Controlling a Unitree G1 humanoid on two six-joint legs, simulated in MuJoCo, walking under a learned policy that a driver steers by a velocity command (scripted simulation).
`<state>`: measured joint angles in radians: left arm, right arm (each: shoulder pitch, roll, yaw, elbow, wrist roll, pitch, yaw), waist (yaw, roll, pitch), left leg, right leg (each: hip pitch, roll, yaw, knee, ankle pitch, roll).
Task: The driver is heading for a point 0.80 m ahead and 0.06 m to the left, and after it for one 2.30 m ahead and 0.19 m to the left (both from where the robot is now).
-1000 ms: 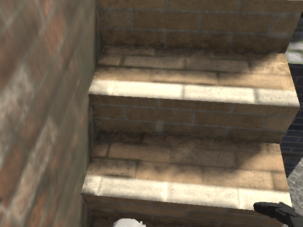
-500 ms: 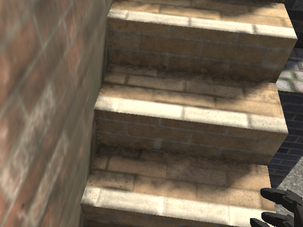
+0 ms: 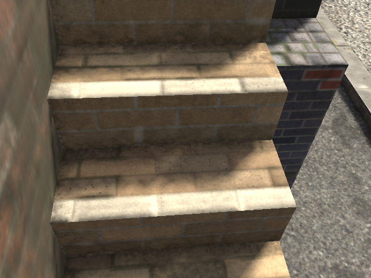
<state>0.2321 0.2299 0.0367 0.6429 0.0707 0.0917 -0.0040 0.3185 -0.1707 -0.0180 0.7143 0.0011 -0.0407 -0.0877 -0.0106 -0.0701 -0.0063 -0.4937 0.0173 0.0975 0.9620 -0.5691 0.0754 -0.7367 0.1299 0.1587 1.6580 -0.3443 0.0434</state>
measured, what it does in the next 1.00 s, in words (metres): goes down, backwards: right foot, then left foot 0.17 m lower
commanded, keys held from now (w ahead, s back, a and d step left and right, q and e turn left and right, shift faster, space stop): w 1.00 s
